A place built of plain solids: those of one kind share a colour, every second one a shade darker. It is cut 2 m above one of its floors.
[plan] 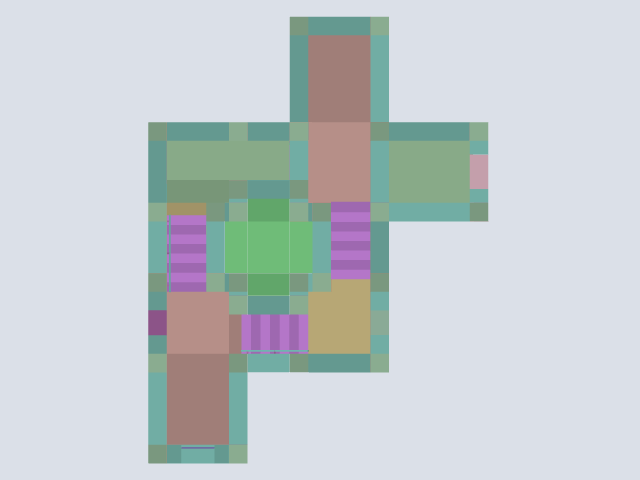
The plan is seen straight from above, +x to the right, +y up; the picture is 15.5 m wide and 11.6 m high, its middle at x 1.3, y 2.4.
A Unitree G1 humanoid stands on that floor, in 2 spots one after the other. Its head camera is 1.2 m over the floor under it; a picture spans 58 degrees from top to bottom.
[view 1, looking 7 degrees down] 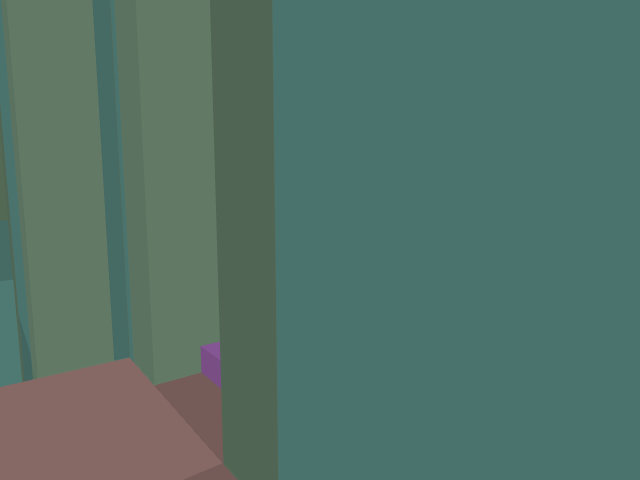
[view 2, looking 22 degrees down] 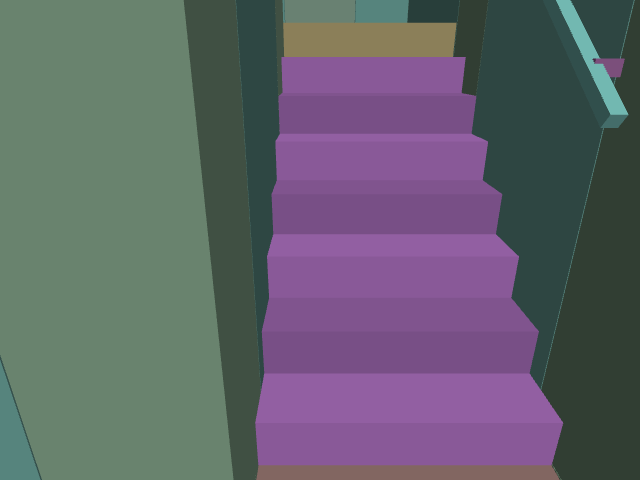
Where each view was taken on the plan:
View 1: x -1.65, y -2.00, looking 52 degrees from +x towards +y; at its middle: wall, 1.23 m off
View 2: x -1.62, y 0.40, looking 0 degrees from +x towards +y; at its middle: tread_slab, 1.78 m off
